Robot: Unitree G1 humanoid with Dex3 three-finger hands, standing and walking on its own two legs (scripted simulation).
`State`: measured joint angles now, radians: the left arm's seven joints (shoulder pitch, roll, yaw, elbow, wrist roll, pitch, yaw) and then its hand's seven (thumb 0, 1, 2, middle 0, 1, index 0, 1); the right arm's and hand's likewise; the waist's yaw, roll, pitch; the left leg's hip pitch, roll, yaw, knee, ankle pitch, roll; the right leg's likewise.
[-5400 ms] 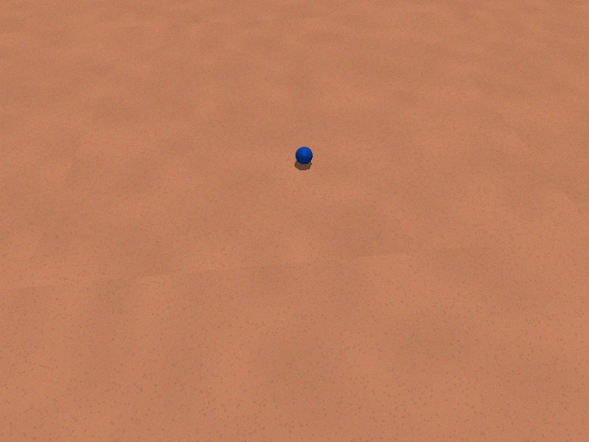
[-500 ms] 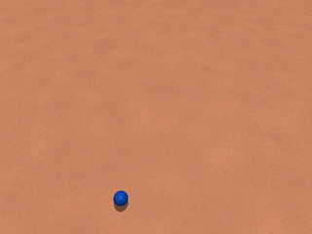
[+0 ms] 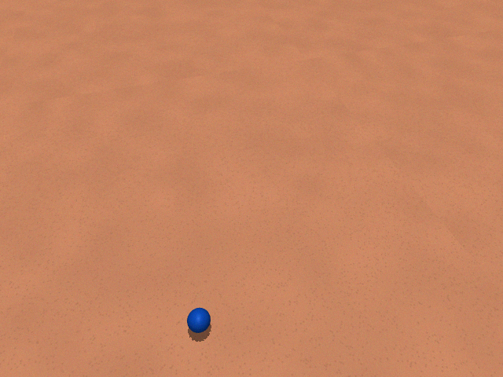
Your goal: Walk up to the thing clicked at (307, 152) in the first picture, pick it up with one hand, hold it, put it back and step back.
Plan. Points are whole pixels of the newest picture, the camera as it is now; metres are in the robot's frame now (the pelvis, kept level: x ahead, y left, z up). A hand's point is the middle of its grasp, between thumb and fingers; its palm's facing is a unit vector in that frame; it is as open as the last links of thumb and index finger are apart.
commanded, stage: walk up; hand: left
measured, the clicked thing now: (198, 320) +0.42 +0.21 -0.74
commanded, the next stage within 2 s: stand in 0.36 s
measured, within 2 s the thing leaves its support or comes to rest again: neither
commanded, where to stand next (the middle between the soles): +0.03 -0.01 m, yaw +0 degrees
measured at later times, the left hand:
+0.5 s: hand out of the picture +0.09 +0.25 -0.15, palm faces -0.02 -0.94 -0.34, open 7.4 cm
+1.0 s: hand out of the picture +0.06 +0.25 -0.16, palm faces -0.02 -0.94 -0.34, open 7.4 cm
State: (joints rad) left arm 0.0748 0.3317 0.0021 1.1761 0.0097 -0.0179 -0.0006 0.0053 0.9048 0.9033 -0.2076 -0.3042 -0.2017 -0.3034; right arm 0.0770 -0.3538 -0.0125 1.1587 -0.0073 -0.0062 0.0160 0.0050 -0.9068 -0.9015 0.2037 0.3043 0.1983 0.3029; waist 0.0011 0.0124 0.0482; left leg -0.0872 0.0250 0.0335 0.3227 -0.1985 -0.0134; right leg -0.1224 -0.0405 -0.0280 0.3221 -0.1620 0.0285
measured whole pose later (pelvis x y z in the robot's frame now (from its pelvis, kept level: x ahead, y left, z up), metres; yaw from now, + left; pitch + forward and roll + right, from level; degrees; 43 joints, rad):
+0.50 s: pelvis +0.00 +0.00 +0.00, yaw +0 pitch -2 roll +0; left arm 0.07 0.34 0.00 1.15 0.01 -0.01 0.00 0.00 0.90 0.90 -0.21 -0.30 -0.20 -0.30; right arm 0.10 -0.35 -0.01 1.14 -0.01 -0.01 0.01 0.01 -0.91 -0.90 0.20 0.30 0.20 0.30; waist -0.01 0.01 0.06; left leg -0.08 0.03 0.03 0.32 -0.19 -0.02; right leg -0.11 -0.04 -0.03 0.32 -0.16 0.03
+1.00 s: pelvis -0.01 -0.01 +0.00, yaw +0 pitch -3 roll +0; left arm 0.12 0.35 -0.01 1.14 0.01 -0.01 0.00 0.01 0.90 0.90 -0.21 -0.30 -0.20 -0.30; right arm 0.11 -0.35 -0.01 1.14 -0.01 -0.01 0.01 0.01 -0.91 -0.90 0.20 0.30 0.20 0.30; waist 0.00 0.01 0.05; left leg -0.09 0.03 0.02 0.31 -0.18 -0.02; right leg -0.12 -0.03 -0.04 0.31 -0.14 0.02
